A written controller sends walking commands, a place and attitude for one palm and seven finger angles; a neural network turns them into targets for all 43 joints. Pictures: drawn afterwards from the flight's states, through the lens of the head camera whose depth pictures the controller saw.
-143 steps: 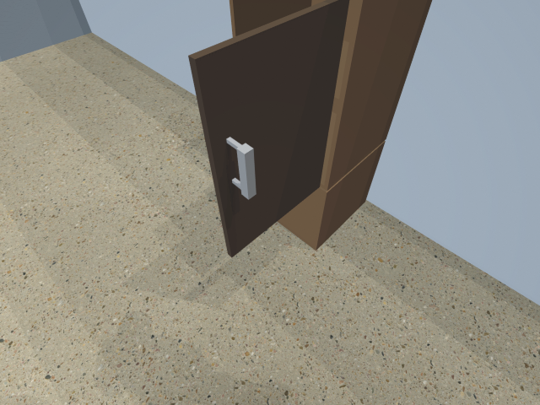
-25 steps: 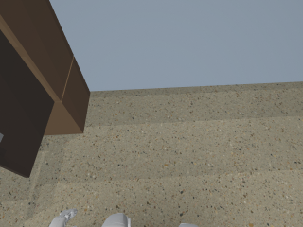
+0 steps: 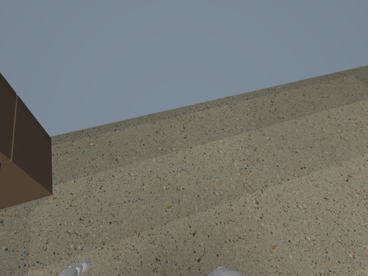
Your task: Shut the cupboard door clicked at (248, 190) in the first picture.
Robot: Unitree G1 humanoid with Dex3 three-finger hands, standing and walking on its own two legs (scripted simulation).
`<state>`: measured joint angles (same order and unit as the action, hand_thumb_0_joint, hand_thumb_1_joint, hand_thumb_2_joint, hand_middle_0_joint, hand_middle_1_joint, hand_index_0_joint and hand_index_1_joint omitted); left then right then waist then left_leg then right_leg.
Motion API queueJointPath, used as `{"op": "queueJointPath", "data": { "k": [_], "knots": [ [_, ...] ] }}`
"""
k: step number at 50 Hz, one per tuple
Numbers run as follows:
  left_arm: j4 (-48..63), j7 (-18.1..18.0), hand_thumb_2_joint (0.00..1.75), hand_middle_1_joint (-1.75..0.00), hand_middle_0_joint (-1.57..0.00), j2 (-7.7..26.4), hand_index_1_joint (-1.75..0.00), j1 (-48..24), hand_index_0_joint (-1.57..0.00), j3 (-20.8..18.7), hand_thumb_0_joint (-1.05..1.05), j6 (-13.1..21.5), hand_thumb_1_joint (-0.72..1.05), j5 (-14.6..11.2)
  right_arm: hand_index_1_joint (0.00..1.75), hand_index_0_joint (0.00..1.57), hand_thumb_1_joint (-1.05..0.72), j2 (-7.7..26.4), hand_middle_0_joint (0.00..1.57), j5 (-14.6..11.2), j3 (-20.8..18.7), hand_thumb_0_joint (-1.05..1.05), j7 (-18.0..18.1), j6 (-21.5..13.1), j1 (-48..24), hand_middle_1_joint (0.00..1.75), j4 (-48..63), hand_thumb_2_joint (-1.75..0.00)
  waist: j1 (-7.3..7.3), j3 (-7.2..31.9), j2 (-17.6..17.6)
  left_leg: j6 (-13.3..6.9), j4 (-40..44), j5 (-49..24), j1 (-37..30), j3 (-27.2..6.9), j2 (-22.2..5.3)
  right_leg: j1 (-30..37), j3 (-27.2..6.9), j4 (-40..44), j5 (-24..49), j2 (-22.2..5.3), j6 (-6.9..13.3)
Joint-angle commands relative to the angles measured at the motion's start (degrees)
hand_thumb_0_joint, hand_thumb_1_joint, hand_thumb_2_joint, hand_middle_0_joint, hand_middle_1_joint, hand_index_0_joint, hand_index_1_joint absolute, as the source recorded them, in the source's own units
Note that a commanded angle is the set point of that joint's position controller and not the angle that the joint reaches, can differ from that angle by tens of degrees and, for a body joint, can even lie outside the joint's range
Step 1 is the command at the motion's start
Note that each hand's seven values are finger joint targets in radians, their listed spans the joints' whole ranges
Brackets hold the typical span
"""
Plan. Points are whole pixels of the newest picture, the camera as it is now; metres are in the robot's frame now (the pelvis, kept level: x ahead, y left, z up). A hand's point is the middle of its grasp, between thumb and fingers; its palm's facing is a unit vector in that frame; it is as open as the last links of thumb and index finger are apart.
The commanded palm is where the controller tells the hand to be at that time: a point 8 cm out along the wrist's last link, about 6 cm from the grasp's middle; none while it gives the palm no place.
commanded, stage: walk around to get in front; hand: left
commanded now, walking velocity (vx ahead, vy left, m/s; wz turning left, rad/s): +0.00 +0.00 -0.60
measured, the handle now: out of the picture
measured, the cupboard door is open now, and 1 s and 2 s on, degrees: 89 89 89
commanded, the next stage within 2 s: none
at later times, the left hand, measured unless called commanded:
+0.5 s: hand (120, 267) +0.15 +0.16 -0.19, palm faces -0.25 -0.95 -0.19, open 7.4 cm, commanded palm none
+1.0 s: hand (165, 227) +0.25 +0.06 -0.17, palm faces -0.58 -0.77 -0.28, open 7.4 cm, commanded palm none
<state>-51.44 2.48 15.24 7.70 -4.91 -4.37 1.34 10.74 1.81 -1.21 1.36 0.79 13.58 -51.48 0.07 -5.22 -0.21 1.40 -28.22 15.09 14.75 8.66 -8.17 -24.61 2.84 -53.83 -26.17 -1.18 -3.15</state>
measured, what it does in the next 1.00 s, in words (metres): steps on the spot, turning right: right foot, then left foot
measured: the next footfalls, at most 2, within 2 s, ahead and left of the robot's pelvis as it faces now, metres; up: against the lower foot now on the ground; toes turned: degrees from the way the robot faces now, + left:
right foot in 0.10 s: +0.02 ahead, -0.14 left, +0.00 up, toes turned -8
left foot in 0.48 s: +0.12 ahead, +0.09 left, +0.00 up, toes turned -15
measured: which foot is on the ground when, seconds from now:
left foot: down 0.00-0.10, up 0.12-0.46, down 0.48-0.86, up 0.88-1.00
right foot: up 0.00-0.08, down 0.10-0.48, up 0.50-0.84, down 0.86-1.00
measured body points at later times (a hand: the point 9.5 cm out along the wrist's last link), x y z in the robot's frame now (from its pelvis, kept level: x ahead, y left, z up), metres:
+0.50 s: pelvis +0.03 -0.01 -0.02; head +0.09 +0.00 +0.43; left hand +0.16 +0.21 -0.18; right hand +0.08 -0.29 -0.13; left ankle +0.08 +0.10 -0.75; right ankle -0.02 -0.13 -0.74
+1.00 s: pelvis +0.04 -0.05 -0.01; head +0.09 -0.10 +0.43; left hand +0.28 +0.10 -0.14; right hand -0.08 -0.31 -0.16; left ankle +0.09 +0.09 -0.68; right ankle -0.04 -0.13 -0.74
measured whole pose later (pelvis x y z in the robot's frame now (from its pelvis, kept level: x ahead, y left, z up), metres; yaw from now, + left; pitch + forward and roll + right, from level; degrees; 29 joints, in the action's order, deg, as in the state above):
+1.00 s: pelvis +0.04 -0.05 -0.01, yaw -37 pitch +2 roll +0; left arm -51.3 0.0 13.7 8.4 -3.3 -1.5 1.1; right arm 15.8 0.4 -3.5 1.1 4.0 11.2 -53.1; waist 1.1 -6.1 1.3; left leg 5.3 -61.3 28.1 26.8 2.8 -6.3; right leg -15.6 -0.4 -32.5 -18.7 0.5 0.8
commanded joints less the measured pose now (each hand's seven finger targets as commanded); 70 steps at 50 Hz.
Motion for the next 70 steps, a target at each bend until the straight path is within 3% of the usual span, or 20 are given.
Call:
{"op": "queueJointPath", "data": {
  "k": [1,3,5,11,21,22,24,26,30,38,41,43,44,49,58,59,60,61,65,70],
  "knots": [
    [5.09,0.12,0.9,-0.3,-0.2,1.81,-0.3,-2.62,-0.2,0.13,0.0,2.56,0.9,-0.45,0.3,0.2,-0.9,14.91,0.2,0.01,-4.43,0.0,0.46,-0.79,4.76,0.3,1.73,-0.9,2.59,10.03,12.78,-6.43,1.73,-30.36,-11.85,-4.58,-11.52,4.24,3.76,15.79,1.52,1.32,1.36],
    [3.14,-0.25,0.9,-0.3,-0.2,4.56,-0.3,3.01,-0.2,-0.46,0.0,3.01,0.9,-0.32,0.3,0.2,-0.9,14.54,0.2,-0.61,-4.57,0.0,0.11,-0.47,2.28,0.3,2.35,-0.9,-0.54,10.16,9.76,-2.21,-5.78,-22.87,-4.99,-1.06,-9.6,15.72,2.79,28.98,15.8,0.54,2.97],
    [0.36,-2.11,0.9,-0.3,-0.2,15.48,-0.3,11.3,-0.2,-2.82,0.0,3.69,0.9,0.21,0.3,0.2,-0.9,7.65,0.2,-1.33,-2.82,0.0,-0.19,-0.05,-4.47,0.3,7.22,-0.9,-5.54,9.1,-19.03,3.55,-29.25,23.25,19.9,1.46,3.05,28.03,-26.33,33.28,53.95,-21.85,13.36],
    [2.27,-3.8,0.9,-0.3,-0.2,8.53,-0.3,4.98,-0.2,-1.44,0.0,3.89,0.9,-0.56,0.3,0.2,-0.9,8.31,0.2,-1.41,-3.01,0.0,0.3,1.21,-5.93,0.3,4.36,-0.9,-1.19,7.8,-9.7,4.33,-35.14,9.72,18.91,-8.19,2.46,22.17,-16.04,29.57,54.93,-12.16,13.53],
    [3.46,-3.24,0.9,-0.3,-0.2,9.29,-0.3,1.08,-0.2,-2.0,0.0,2.88,0.9,-0.11,0.3,0.2,-0.9,7.66,0.2,-1.89,-3.04,0.0,0.69,0.15,-2.91,0.3,3.83,-0.9,1.56,7.48,-7.54,2.76,-5.65,1.3,0.01,-7.35,7.05,9.99,-22.82,26.88,36.0,-8.46,11.09],
    [3.63,-3.21,0.9,-0.3,-0.2,7.82,-0.3,0.08,-0.2,-1.63,0.0,2.69,0.9,-0.3,0.3,0.2,-0.9,8.69,0.2,-1.79,-3.32,0.0,0.82,-0.24,0.24,0.3,2.82,-0.9,3.12,8.42,-4.17,2.35,2.13,-3.92,-7.34,-8.23,4.97,5.38,-21.1,23.7,29.44,-5.78,8.45],
    [5.72,-2.31,0.9,-0.3,-0.2,3.05,-0.3,2.61,-0.2,-0.61,0.0,2.42,0.9,-1.14,0.3,0.2,-0.9,18.18,0.2,-0.24,-4.66,0.0,1.37,-1.15,4.09,0.3,3.28,-0.9,3.07,10.97,20.55,-8.69,12.15,-15.06,-14.57,-33.2,-20.32,-7.71,-5.67,-0.36,-11.28,5.44,1.61],
    [5.01,-1.53,0.9,-0.3,-0.2,5.47,-0.3,1.48,-0.2,-1.65,0.0,2.2,0.9,0.02,0.3,0.2,-0.9,14.72,0.2,0.31,-3.47,0.0,1.47,-1.09,0.35,0.3,4.56,-0.9,1.27,7.09,10.55,-11.31,12.42,-16.14,-4.8,-27.26,-18.03,-6.33,-7.42,-14.66,-6.96,1.25,0.93],
    [3.87,-0.16,0.9,-0.3,-0.2,3.18,-0.3,1.45,-0.2,-1.23,0.0,1.37,0.9,-0.12,0.3,0.2,-0.9,12.36,0.2,0.18,-2.8,0.0,1.6,-1.13,-2.33,0.3,5.4,-0.9,-0.3,6.53,11.24,-7.95,8.62,-23.78,-6.49,-11.56,-10.26,-6.44,-2.98,-13.22,-0.41,-0.39,-0.48],
    [5.25,0.32,0.9,-0.3,-0.2,2.05,-0.3,-3.04,-0.2,0.0,0.0,1.9,0.9,-0.29,0.3,0.2,-0.9,14.65,0.2,0.14,-4.19,0.0,0.43,-0.63,3.33,0.3,2.61,-0.9,2.69,8.19,14.38,-7.12,4.61,-26.77,-9.72,-4.97,-11.93,2.01,3.56,9.11,-0.91,0.58,0.94],
    [3.59,-0.12,0.9,-0.3,-0.2,4.47,-0.3,2.89,-0.2,-0.49,0.0,2.74,0.9,-0.25,0.3,0.2,-0.9,15.13,0.2,-0.47,-4.57,0.0,0.03,-0.34,1.08,0.3,3.09,-0.9,-1.02,9.44,9.49,-2.47,-5.06,-21.47,-3.87,-1.38,-10.13,15.81,3.32,27.8,13.99,0.48,2.87],
    [0.65,-1.9,0.9,-0.3,-0.2,15.93,-0.3,11.52,-0.2,-2.81,0.0,3.78,0.9,0.33,0.3,0.2,-0.9,7.7,0.2,-1.23,-2.68,0.0,-0.45,-0.08,-4.93,0.3,7.55,-0.9,-6.01,9.3,-18.99,3.67,-29.0,23.12,20.61,2.31,2.87,28.97,-26.33,33.37,50.3,-21.98,12.91],
    [0.29,-2.74,0.9,-0.3,-0.2,15.87,-0.3,12.83,-0.2,-2.74,0.0,3.76,0.9,-0.49,0.3,0.2,-0.9,9.3,0.2,-1.38,-2.48,0.0,0.32,0.61,-5.38,0.3,7.32,-0.9,-6.53,10.34,-16.58,2.99,-35.8,23.58,21.99,-6.42,1.81,27.28,-25.37,32.42,53.44,-23.01,16.67],
    [3.21,-3.69,0.9,-0.3,-0.2,9.36,-0.3,3.29,-0.2,-1.28,0.0,3.91,0.9,-0.41,0.3,0.2,-0.9,8.69,0.2,-1.41,-2.86,0.0,0.03,0.82,-4.71,0.3,4.65,-0.9,-0.89,8.77,-10.99,4.47,-33.01,10.73,18.09,-7.47,2.43,21.11,-15.86,29.26,52.42,-12.09,13.81],
    [3.13,-2.12,0.9,-0.3,-0.2,9.84,-0.3,0.57,-0.2,-1.96,0.0,3.78,0.9,-0.07,0.3,0.2,-0.9,8.2,0.2,-1.11,-2.84,0.0,-0.27,-1.37,0.77,0.3,3.53,-0.9,2.24,7.19,-8.35,3.19,-1.95,2.76,-4.45,-3.61,6.94,6.71,-21.76,29.4,10.64,-7.63,10.9],
    [4.08,-1.72,0.9,-0.3,-0.2,6.54,-0.3,-0.42,-0.2,-1.27,0.0,3.66,0.9,-0.3,0.3,0.2,-0.9,11.18,0.2,-0.74,-3.39,0.0,0.19,-1.98,5.24,0.3,2.02,-0.9,4.56,6.98,0.48,1.82,5.82,5.12,-14.48,-7.99,2.47,-3.21,-18.06,23.48,1.21,-3.06,8.17],
    [5.6,-1.01,0.9,-0.3,-0.2,2.18,-0.3,-0.41,-0.2,-0.29,0.0,3.46,0.9,-0.99,0.3,0.2,-0.9,18.14,0.2,0.66,-4.79,0.0,0.45,-2.4,10.24,0.3,0.88,-0.9,6.76,7.2,21.44,-3.6,14.29,19.3,-20.37,-29.52,-14.51,-15.34,-7.48,4.75,-10.27,6.47,3.91],
    [7.93,-0.62,0.9,-0.3,-0.2,3.61,-0.3,-5.15,-0.2,-0.44,0.0,3.66,0.9,-0.36,0.3,0.2,-0.9,19.32,0.2,0.7,-4.62,0.0,0.78,-2.4,12.74,0.3,0.72,-0.9,7.6,4.49,18.91,-8.88,19.87,24.06,-14.21,-39.54,-23.25,-17.85,-5.84,-7.5,-10.37,2.88,3.32],
    [4.32,1.44,0.9,-0.3,-0.2,3.09,-0.3,-2.92,-0.2,-1.16,0.0,3.61,0.9,0.89,0.3,0.2,-0.9,11.45,0.2,0.37,-2.22,0.0,0.47,-3.48,3.33,0.3,3.23,-0.9,1.12,-2.45,8.27,-5.29,19.37,10.4,-3.76,-18.34,-12.99,-15.58,-3.99,-17.73,7.1,-3.13,2.14],
    [4.19,2.05,0.9,-0.3,-0.2,-0.38,-0.3,-4.48,-0.2,0.39,0.0,3.59,0.9,0.4,0.3,0.2,-0.9,9.7,0.2,-0.05,-2.06,0.0,0.67,-4.61,10.41,0.3,-0.37,-0.9,2.25,5.06,9.59,-5.51,13.43,-16.63,-16.84,-3.97,-10.41,-17.09,-0.07,-9.65,11.56,-3.26,1.11]
  ]
}}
